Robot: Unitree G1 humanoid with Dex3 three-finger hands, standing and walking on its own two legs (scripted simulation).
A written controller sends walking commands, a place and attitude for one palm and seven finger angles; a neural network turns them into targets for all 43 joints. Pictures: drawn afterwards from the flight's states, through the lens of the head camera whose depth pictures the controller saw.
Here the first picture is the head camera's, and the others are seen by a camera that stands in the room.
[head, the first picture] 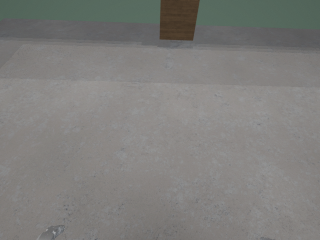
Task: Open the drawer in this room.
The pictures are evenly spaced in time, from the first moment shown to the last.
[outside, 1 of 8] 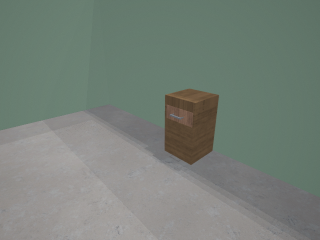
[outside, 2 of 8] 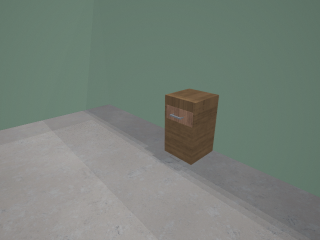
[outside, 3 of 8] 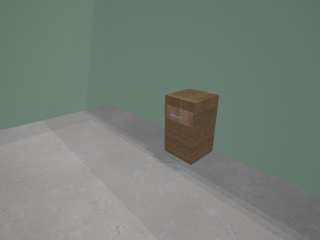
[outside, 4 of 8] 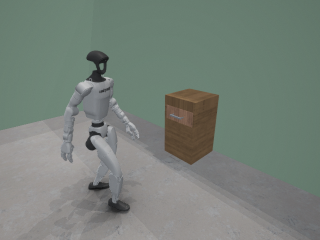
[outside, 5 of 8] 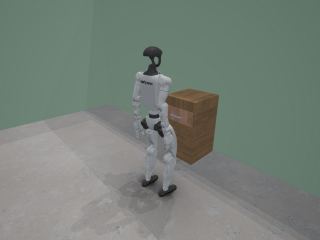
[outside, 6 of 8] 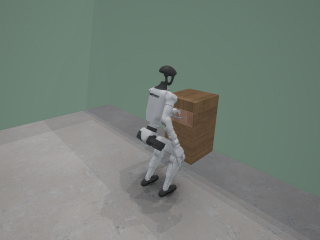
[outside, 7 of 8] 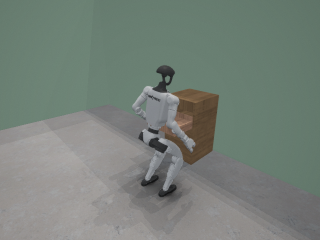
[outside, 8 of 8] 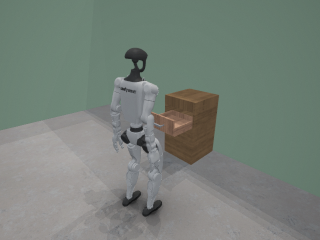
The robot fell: no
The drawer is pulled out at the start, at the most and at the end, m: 0.00 0.30 0.30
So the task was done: yes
